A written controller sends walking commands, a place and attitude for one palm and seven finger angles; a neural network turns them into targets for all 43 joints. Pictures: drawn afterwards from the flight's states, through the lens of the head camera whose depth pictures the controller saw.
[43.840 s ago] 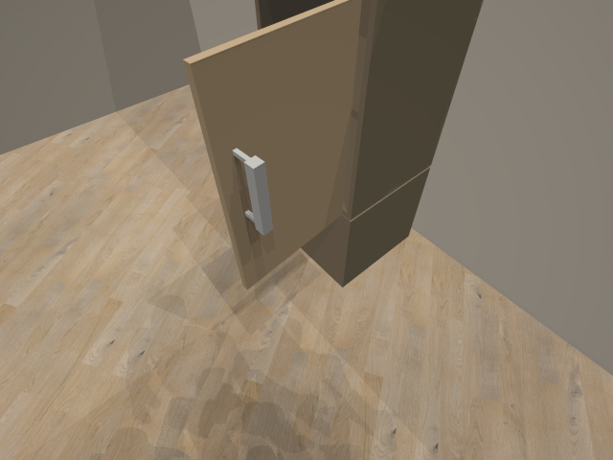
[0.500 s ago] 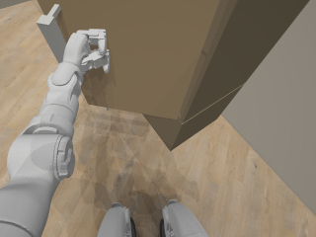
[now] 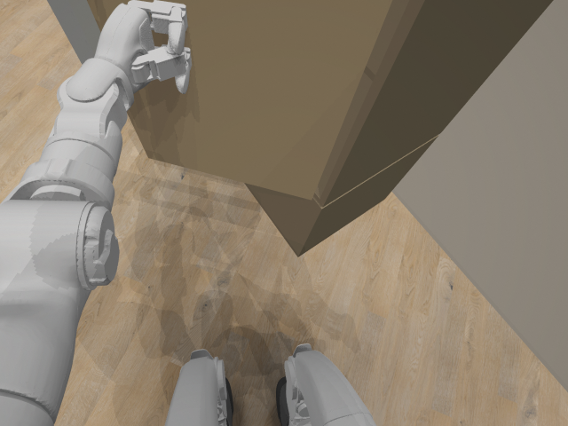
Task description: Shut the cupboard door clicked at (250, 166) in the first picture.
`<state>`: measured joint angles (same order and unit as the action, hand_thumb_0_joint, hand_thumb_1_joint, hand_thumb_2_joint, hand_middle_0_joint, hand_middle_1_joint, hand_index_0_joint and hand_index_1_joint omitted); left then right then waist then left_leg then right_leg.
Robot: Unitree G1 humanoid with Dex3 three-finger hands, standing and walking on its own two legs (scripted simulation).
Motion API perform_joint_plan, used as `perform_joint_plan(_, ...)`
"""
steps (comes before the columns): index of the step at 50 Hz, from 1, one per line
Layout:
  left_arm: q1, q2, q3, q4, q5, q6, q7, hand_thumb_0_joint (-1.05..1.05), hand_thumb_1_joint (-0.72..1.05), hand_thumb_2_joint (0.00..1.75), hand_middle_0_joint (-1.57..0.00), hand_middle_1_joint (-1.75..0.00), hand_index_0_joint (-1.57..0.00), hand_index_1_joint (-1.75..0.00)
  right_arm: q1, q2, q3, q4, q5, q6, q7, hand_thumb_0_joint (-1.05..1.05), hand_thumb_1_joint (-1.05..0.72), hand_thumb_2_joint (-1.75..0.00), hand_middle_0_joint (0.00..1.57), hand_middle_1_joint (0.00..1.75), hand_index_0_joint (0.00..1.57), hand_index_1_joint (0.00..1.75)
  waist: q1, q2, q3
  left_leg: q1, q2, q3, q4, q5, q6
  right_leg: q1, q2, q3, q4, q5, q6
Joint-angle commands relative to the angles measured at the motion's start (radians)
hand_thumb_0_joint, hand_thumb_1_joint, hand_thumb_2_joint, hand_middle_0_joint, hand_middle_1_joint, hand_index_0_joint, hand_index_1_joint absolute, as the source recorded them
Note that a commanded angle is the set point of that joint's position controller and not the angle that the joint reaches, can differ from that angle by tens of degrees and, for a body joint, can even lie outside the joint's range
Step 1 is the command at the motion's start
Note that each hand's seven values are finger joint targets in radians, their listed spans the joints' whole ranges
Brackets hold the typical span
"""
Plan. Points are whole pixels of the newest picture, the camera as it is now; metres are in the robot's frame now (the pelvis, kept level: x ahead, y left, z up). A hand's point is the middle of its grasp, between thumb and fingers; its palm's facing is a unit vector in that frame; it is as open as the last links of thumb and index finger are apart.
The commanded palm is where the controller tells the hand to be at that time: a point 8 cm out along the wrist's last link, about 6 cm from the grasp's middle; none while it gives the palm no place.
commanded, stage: pull the fist back off the door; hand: left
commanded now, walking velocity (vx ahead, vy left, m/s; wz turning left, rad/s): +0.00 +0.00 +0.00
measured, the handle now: (100, 37) +0.61 +0.17 +0.11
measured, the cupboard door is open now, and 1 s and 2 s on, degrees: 42 34 34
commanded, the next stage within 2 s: draw the hand back to the body in 0.98 s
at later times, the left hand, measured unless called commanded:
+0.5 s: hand (211, 55) +0.57 +0.03 +0.11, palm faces +0.04 -1.00 -0.02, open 3.1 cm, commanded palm +0.53 +0.08 +0.11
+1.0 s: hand (211, 109) +0.49 +0.04 +0.11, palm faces +0.02 -1.00 -0.03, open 3.1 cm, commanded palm +0.47 +0.09 +0.11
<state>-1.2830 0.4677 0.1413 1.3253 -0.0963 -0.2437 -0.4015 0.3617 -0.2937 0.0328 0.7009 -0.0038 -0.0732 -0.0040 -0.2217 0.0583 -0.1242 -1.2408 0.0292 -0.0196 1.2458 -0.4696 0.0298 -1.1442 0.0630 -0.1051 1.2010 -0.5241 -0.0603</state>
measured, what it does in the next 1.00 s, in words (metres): stands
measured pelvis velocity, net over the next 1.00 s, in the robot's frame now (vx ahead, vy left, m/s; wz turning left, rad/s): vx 0.03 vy -0.01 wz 0.02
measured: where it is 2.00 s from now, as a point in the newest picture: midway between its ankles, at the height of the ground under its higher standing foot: outside the picture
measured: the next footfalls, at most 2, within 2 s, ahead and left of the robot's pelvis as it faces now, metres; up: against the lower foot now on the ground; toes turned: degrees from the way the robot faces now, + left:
none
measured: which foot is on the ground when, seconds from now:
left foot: down 0.00-1.00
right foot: down 0.00-1.00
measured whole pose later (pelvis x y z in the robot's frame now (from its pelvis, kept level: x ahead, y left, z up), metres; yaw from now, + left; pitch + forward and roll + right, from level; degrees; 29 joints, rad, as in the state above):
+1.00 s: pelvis +0.03 -0.01 +0.04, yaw +1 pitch +20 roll +0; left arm -0.73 0.06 0.07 0.97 -0.01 -0.47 0.21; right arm 0.30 -0.26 -0.05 0.64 -0.04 0.03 0.08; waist -0.10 0.03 -0.15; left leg -0.92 0.01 0.02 1.03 -0.45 0.01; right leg -0.86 0.05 -0.05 1.04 -0.52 -0.07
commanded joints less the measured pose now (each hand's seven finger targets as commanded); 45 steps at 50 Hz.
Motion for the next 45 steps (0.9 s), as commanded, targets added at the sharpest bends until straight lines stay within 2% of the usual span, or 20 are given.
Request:
perform_joint_plan(1, -0.658, 0.033, -0.012, -0.222, -0.015, -0.047, 0.000, 0.00, 0.90, 0.90, -1.30, -1.50, -1.30, -1.50, 0.209, -0.181, -0.065, 0.004, -0.006, -0.036, -0.020, 0.00, -0.90, -0.90, 0.20, 0.30, 0.20, 0.30, -0.128, 0.128, -0.529, 0.565, 0.001, -0.090, -0.061, 0.286, 0.041, 0.001, 0.005, 0.087, -0.188, 0.220, 0.026)
perform_joint_plan(5, -0.699, 0.026, -0.022, -0.217, -0.006, -0.034, -0.001, 0.00, 0.90, 0.90, -1.30, -1.50, -1.30, -1.50, 0.207, -0.181, -0.062, 0.018, -0.010, -0.050, -0.024, 0.00, -0.90, -0.90, 0.20, 0.30, 0.20, 0.30, -0.142, 0.141, -0.544, 0.559, 0.002, -0.090, -0.048, 0.276, 0.042, -0.020, 0.005, 0.083, -0.177, 0.208, 0.027)
perform_joint_plan(6, -0.706, 0.094, 0.193, -0.213, -0.066, -0.018, 0.202, 0.00, 0.90, 0.90, -1.30, -1.50, -1.30, -1.50, 0.267, -0.150, -0.054, -0.021, -0.015, -0.053, -0.011, 0.00, -0.90, -0.90, 0.20, 0.30, 0.20, 0.30, -0.099, 0.145, -0.561, 0.499, 0.015, -0.106, -0.074, 0.218, 0.022, 0.010, -0.003, 0.094, -0.183, 0.183, 0.024)
perform_joint_plan(7, -0.649, 0.042, 0.157, -0.163, -0.029, -0.004, 0.307, 0.00, 0.90, 0.90, -1.30, -1.50, -1.30, -1.50, 0.259, -0.147, -0.054, -0.025, -0.026, -0.052, 0.009, 0.00, -0.90, -0.90, 0.20, 0.30, 0.20, 0.30, -0.099, 0.141, -0.550, 0.472, 0.015, -0.114, -0.086, 0.186, 0.015, 0.006, -0.008, 0.098, -0.177, 0.158, 0.028)
perform_joint_plan(8, -0.653, 0.026, 0.185, -0.177, -0.016, -0.012, 0.394, 0.00, 0.90, 0.90, -1.30, -1.50, -1.30, -1.50, 0.280, -0.147, -0.060, -0.025, -0.042, -0.050, 0.025, 0.00, -0.90, -0.90, 0.20, 0.30, 0.20, 0.30, -0.107, 0.107, -0.557, 0.477, 0.016, -0.125, -0.093, 0.189, 0.016, 0.003, -0.008, 0.088, -0.171, 0.161, 0.037)
perform_joint_plan(10, -0.642, -0.015, 0.193, -0.205, 0.047, -0.051, 0.556, 0.00, 0.90, 0.90, -1.30, -1.50, -1.30, -1.50, 0.293, -0.142, -0.070, -0.031, -0.073, -0.041, 0.065, 0.00, -0.90, -0.90, 0.20, 0.30, 0.20, 0.30, -0.090, 0.146, -0.577, 0.505, 0.013, -0.128, -0.097, 0.209, 0.005, -0.020, -0.013, 0.079, -0.160, 0.173, 0.041)
perform_joint_plan(12, -0.642, -0.015, 0.176, -0.262, 0.162, -0.120, 0.692, 0.00, 0.90, 0.90, -1.30, -1.50, -1.30, -1.50, 0.308, -0.138, -0.082, -0.029, -0.102, -0.030, 0.101, 0.00, -0.90, -0.90, 0.20, 0.30, 0.20, 0.30, -0.083, 0.161, -0.618, 0.537, 0.013, -0.124, -0.088, 0.260, -0.002, -0.026, -0.010, 0.073, -0.145, 0.200, 0.043)
perform_joint_plan(13, -0.635, -0.017, 0.154, -0.270, 0.212, -0.151, 0.719, 0.00, 0.90, 0.90, -1.30, -1.50, -1.30, -1.50, 0.317, -0.143, -0.090, -0.030, -0.111, -0.022, 0.115, 0.00, -0.90, -0.90, 0.20, 0.30, 0.20, 0.30, -0.090, 0.163, -0.648, 0.572, 0.015, -0.131, -0.086, 0.303, -0.003, -0.034, -0.007, 0.064, -0.136, 0.220, 0.044)
perform_joint_plan(15, -0.570, -0.028, 0.106, -0.266, 0.262, -0.180, 0.717, 0.00, 0.90, 0.90, -1.30, -1.50, -1.30, -1.50, 0.322, -0.145, -0.103, -0.036, -0.108, 0.003, 0.135, 0.00, -0.90, -0.90, 0.20, 0.30, 0.20, 0.30, -0.081, 0.144, -0.645, 0.583, 0.010, -0.111, -0.105, 0.300, -0.005, 0.024, -0.004, 0.065, -0.161, 0.233, 0.040)
perform_joint_plan(16, -0.571, -0.035, 0.089, -0.265, 0.261, -0.184, 0.701, 0.00, 0.90, 0.90, -1.30, -1.50, -1.30, -1.50, 0.321, -0.147, -0.105, -0.036, -0.104, 0.014, 0.137, 0.00, -0.90, -0.90, 0.20, 0.30, 0.20, 0.30, -0.088, 0.135, -0.644, 0.577, 0.005, -0.103, -0.118, 0.282, -0.003, 0.059, -0.003, 0.069, -0.177, 0.236, 0.040)
perform_joint_plan(20, -0.480, 0.012, 0.157, -0.227, 0.174, -0.151, 0.633, 0.00, 0.90, 0.90, -1.30, -1.50, -1.30, -1.50, 0.312, -0.150, -0.096, -0.055, -0.074, 0.047, 0.118, 0.00, -0.90, -0.90, 0.20, 0.30, 0.20, 0.30, -0.060, 0.049, -0.594, 0.514, -0.006, -0.072, -0.175, 0.211, 0.006, 0.200, 0.000, 0.089, -0.241, 0.231, 0.044)
perform_joint_plan(22, -0.427, -0.001, 0.172, -0.262, 0.132, -0.162, 0.620, 0.00, 0.90, 0.90, -1.30, -1.50, -1.30, -1.50, 0.299, -0.139, -0.092, -0.072, -0.067, 0.050, 0.111, 0.00, -0.90, -0.90, 0.20, 0.30, 0.20, 0.30, -0.041, 0.013, -0.570, 0.481, -0.012, -0.051, -0.195, 0.208, 0.010, 0.275, -0.002, 0.103, -0.266, 0.256, 0.047)
perform_joint_plan(23, -0.424, 0.028, 0.202, -0.308, 0.122, -0.190, 0.620, 0.00, 0.90, 0.90, -1.30, -1.50, -1.30, -1.50, 0.303, -0.137, -0.091, -0.073, -0.069, 0.048, 0.106, 0.00, -0.90, -0.90, 0.20, 0.30, 0.20, 0.30, -0.024, 0.022, -0.590, 0.506, -0.011, -0.050, -0.203, 0.238, 0.009, 0.294, -0.002, 0.103, -0.259, 0.288, 0.046)
perform_joint_plan(26, -0.284, -0.042, 0.163, -0.316, 0.132, -0.247, 0.620, 0.00, 0.90, 0.90, -1.30, -1.50, -1.30, -1.50, 0.300, -0.122, -0.097, -0.068, -0.071, 0.049, 0.113, 0.00, -0.90, -0.90, 0.20, 0.30, 0.20, 0.30, -0.004, -0.003, -0.542, 0.520, -0.014, -0.035, -0.213, 0.285, 0.005, 0.316, -0.002, 0.101, -0.266, 0.349, 0.047)
perform_joint_plan(30, -0.125, -0.105, 0.127, -0.298, 0.128, -0.258, 0.605, 0.00, 0.90, 0.90, -1.30, -1.50, -1.30, -1.50, 0.288, -0.120, -0.108, -0.069, -0.062, 0.063, 0.116, 0.00, -0.90, -0.90, 0.20, 0.30, 0.20, 0.30, 0.016, -0.047, -0.478, 0.506, -0.022, -0.007, -0.236, 0.292, 0.005, 0.372, -0.008, 0.112, -0.290, 0.408, 0.050)
perform_joint_plan(33, -0.058, -0.166, 0.089, -0.373, 0.101, -0.263, 0.585, 0.00, 0.90, 0.90, -1.30, -1.50, -1.30, -1.50, 0.269, -0.113, -0.117, -0.084, -0.053, 0.074, 0.113, 0.00, -0.90, -0.90, 0.20, 0.30, 0.20, 0.30, 0.039, -0.027, -0.493, 0.558, -0.029, 0.008, -0.248, 0.344, 0.004, 0.416, -0.012, 0.116, -0.296, 0.486, 0.049)
perform_joint_plan(35, -0.058, -0.222, 0.043, -0.430, 0.084, -0.273, 0.579, 0.00, 0.90, 0.90, -1.30, -1.50, -1.30, -1.50, 0.248, -0.104, -0.120, -0.082, -0.050, 0.077, 0.112, 0.00, -0.90, -0.90, 0.20, 0.30, 0.20, 0.30, 0.033, -0.026, -0.482, 0.589, -0.029, 0.009, -0.247, 0.359, 0.004, 0.413, -0.014, 0.116, -0.303, 0.507, 0.054)
perform_joint_plan(39, 0.024, -0.288, -0.023, -0.584, 0.074, -0.310, 0.583, 0.00, 0.90, 0.90, -1.30, -1.50, -1.30, -1.50, 0.204, -0.095, -0.133, -0.088, -0.041, 0.074, 0.108, 0.00, -0.90, -0.90, 0.20, 0.30, 0.20, 0.30, 0.055, 0.004, -0.529, 0.700, -0.026, 0.007, -0.246, 0.446, -0.001, 0.413, -0.016, 0.105, -0.290, 0.576, 0.052)
perform_joint_plan(40, 0.049, -0.309, -0.048, -0.588, 0.075, -0.309, 0.586, 0.00, 0.90, 0.90, -1.30, -1.50, -1.30, -1.50, 0.193, -0.094, -0.133, -0.087, -0.039, 0.076, 0.108, 0.00, -0.90, -0.90, 0.20, 0.30, 0.20, 0.30, 0.053, -0.010, -0.501, 0.701, -0.026, 0.007, -0.248, 0.444, 0.000, 0.409, -0.017, 0.104, -0.295, 0.575, 0.053)
perform_joint_plan(45, 0.118, -0.311, -0.066, -0.594, 0.086, -0.287, 0.607, 0.00, 0.90, 0.90, -1.30, -1.50, -1.30, -1.50, 0.139, -0.088, -0.126, -0.095, -0.031, 0.090, 0.092, 0.00, -0.90, -0.90, 0.20, 0.30, 0.20, 0.30, 0.066, -0.064, -0.438, 0.652, -0.034, 0.018, -0.262, 0.386, 0.005, 0.446, -0.029, 0.121, -0.310, 0.583, 0.066)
